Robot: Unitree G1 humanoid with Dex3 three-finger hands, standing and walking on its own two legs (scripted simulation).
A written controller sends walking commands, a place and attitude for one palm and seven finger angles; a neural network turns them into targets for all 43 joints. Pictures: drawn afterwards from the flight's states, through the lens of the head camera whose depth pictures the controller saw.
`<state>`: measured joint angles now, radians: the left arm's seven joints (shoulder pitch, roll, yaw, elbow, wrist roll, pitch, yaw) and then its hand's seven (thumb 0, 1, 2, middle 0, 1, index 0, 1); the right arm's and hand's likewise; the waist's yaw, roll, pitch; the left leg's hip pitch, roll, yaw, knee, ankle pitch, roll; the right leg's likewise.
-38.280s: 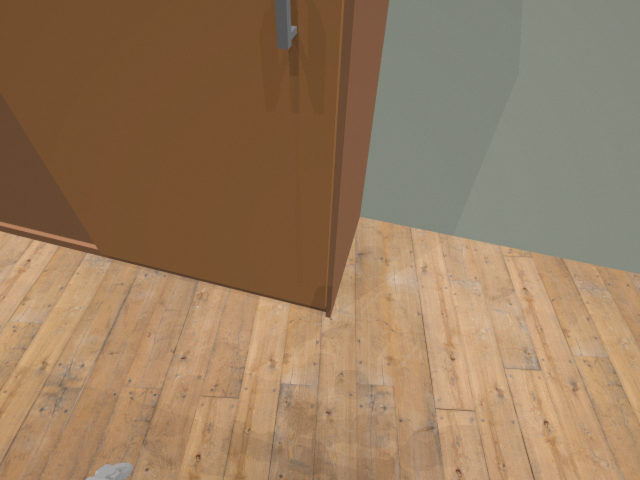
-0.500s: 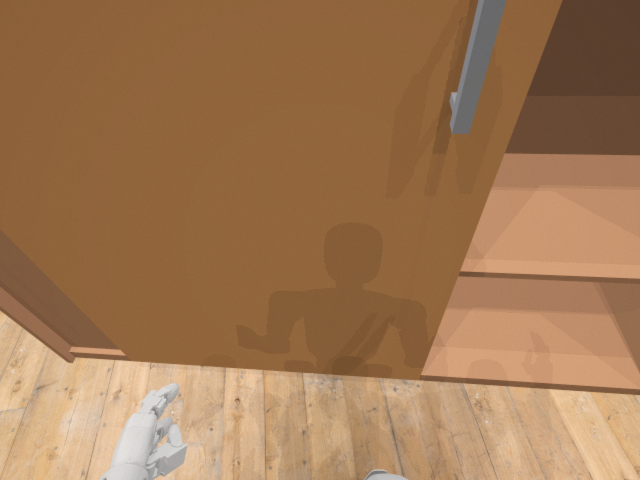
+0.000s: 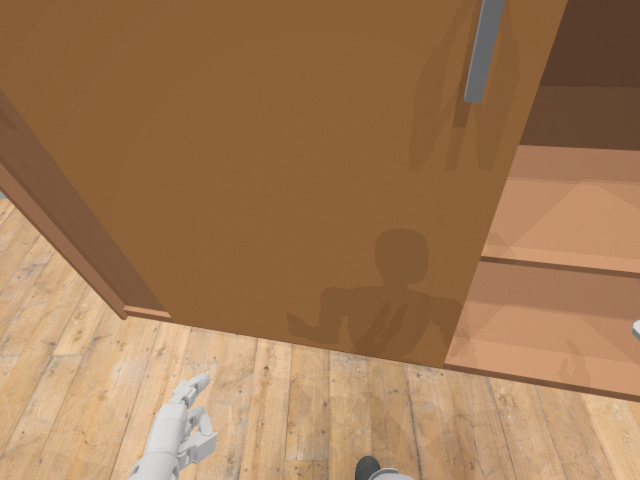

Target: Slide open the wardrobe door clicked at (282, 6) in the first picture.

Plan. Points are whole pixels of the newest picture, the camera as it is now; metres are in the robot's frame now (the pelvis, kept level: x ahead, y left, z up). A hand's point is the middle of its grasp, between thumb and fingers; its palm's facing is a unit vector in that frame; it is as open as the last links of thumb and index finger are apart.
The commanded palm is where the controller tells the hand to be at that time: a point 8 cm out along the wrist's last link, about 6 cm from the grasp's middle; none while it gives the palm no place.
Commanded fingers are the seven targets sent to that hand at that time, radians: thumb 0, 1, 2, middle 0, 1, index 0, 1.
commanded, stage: stop stepping back and stand still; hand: right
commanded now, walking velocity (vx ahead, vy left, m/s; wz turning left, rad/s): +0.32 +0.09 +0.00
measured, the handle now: (485, 24) +0.55 -0.17 +0.29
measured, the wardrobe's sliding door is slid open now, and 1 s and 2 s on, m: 0.66 0.66 0.66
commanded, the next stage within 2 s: let the arm hang, fingers relaxed in 0.92 s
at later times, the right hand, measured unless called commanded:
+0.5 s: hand out of the picture +0.17 -0.32 +0.19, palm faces +0.35 +0.78 -0.51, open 7.5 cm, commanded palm +0.11 -0.36 +0.20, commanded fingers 0.00 -0.90 -0.90 0.20 0.30 0.20 0.30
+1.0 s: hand out of the picture +0.21 -0.32 +0.18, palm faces +0.41 +0.76 -0.51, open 7.4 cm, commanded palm none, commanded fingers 0.00 -0.90 -0.90 0.20 0.30 0.20 0.30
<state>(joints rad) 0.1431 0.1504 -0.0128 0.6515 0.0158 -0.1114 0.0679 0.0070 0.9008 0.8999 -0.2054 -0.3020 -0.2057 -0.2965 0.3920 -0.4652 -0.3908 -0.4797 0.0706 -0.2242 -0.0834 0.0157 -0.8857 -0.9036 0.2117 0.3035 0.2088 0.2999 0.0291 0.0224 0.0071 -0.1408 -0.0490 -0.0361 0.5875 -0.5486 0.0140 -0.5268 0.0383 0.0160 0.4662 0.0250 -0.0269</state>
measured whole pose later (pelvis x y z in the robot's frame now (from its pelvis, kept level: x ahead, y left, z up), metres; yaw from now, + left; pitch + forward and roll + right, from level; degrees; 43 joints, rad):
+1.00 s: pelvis +0.01 -0.05 +0.01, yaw -2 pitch +2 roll +0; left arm 0.17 0.23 0.02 0.58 -0.01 -0.08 0.07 0.01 0.90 0.90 -0.20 -0.30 -0.20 -0.30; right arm 0.56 -0.44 -0.43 -0.47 0.05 -0.23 -0.15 0.02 -0.89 -0.90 0.21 0.30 0.21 0.30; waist 0.02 0.00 0.02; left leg -0.25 -0.03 0.08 0.51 -0.30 0.05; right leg -0.22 0.04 0.01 0.53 -0.33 -0.04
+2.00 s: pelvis -0.01 -0.04 +0.02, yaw -3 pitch -1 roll +0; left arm 0.30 0.13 -0.01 1.12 0.02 0.00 0.05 0.00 0.91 0.90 -0.20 -0.30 -0.20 -0.30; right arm 0.27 -0.13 0.00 1.14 0.00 -0.01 -0.03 0.02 -0.93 -0.90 0.20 0.30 0.20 0.30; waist 0.00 -0.01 0.03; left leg -0.17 -0.03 0.10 0.40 -0.22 0.07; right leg -0.15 0.04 0.04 0.40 -0.24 -0.03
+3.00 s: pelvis +0.01 -0.02 +0.02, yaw -3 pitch -1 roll -1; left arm 0.25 0.17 -0.01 1.12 0.02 0.00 0.05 0.00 0.91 0.90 -0.20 -0.30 -0.20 -0.30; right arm 0.23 -0.15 -0.01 1.13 0.00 -0.02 -0.03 0.01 -0.91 -0.90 0.20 0.30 0.20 0.30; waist 0.00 -0.02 0.05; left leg -0.13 -0.05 0.10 0.37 -0.23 0.08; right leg -0.11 0.03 0.04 0.37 -0.24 -0.01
